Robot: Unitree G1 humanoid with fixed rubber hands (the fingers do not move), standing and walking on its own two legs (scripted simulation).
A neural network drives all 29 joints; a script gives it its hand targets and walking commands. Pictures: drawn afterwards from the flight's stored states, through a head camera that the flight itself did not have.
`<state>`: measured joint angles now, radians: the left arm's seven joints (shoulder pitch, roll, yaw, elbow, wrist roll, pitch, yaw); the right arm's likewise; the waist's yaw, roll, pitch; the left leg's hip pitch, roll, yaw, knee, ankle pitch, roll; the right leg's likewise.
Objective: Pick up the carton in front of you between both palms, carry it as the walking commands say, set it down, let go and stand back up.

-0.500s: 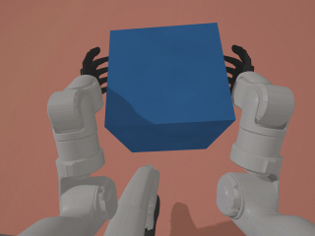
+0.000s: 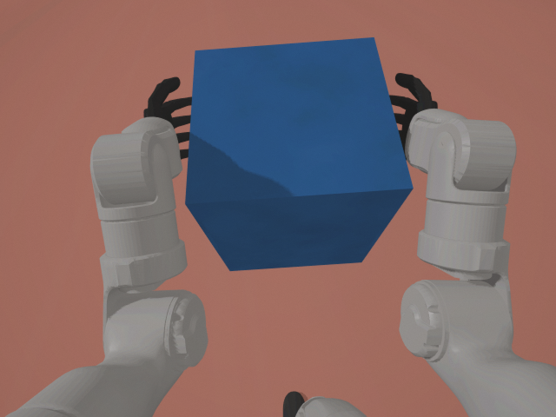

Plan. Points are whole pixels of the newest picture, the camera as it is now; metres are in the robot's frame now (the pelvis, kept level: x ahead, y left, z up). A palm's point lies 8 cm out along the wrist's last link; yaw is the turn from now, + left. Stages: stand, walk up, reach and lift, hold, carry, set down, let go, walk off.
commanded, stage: carry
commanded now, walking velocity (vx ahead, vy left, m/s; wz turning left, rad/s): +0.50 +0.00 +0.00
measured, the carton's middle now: (290, 172) +0.40 -0.04 +0.13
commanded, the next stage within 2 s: none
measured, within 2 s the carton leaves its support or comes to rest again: neither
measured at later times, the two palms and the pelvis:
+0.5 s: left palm (144, 114) +0.61 +0.20 +0.08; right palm (306, 106) +0.61 -0.10 +0.07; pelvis +0.31 +0.04 +0.00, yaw +1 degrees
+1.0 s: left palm (154, 30) +0.86 +0.20 +0.11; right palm (287, 21) +0.89 -0.10 +0.10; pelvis +0.61 +0.02 +0.02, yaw +4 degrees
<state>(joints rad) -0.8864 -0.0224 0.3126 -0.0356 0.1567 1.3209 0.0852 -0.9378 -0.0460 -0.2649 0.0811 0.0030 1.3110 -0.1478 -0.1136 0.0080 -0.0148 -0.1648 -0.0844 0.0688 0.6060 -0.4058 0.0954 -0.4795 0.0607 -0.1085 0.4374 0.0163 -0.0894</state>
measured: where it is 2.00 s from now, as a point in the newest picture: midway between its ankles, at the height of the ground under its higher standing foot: (242, 230)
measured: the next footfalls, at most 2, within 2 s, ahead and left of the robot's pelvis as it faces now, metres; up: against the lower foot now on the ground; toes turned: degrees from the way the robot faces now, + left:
left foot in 0.44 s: +0.42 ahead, +0.14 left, +0.00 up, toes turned +11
right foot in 0.80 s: +0.64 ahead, -0.07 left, +0.00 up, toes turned -8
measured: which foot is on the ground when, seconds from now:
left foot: down 0.00-0.00, up 0.02-0.42, down 0.44-0.80, up 0.82-1.00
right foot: down 0.00-0.46, up 0.48-0.78, down 0.80-1.00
